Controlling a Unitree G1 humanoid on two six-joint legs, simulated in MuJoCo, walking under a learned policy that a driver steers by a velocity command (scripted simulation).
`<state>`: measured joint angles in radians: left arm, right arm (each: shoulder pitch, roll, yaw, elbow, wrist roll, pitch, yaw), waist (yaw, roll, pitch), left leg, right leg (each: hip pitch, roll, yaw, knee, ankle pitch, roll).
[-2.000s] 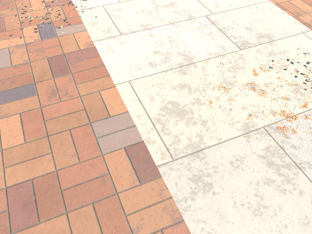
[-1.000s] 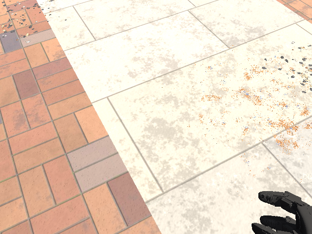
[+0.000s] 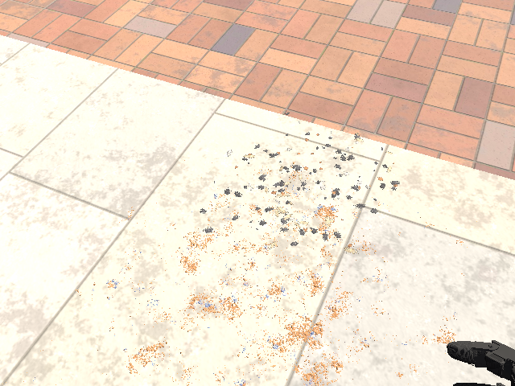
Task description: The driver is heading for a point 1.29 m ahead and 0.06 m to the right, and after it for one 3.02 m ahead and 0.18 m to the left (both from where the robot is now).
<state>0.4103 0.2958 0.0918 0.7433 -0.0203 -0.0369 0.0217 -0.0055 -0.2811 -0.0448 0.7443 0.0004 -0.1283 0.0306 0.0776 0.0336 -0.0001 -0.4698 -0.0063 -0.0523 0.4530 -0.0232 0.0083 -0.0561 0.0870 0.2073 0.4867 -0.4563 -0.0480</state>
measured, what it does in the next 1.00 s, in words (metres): walks ahead: right foot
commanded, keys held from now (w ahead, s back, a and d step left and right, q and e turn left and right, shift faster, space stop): w+e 0.34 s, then w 0.26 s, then w+q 0.40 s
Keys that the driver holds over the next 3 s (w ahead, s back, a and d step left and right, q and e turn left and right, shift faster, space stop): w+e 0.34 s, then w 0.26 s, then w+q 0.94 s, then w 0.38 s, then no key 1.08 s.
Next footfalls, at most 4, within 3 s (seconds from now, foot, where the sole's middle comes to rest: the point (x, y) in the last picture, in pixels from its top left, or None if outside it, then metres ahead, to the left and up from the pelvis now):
0.52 right None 0.40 -0.19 -0.76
1.06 left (307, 287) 0.76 -0.03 -0.76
1.54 right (370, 213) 1.03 -0.22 -0.76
2.00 left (272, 166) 1.22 0.10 -0.76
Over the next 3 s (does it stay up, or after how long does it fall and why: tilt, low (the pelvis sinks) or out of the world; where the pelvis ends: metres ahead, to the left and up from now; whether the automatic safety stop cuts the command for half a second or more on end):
stays up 1.24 -0.01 0.01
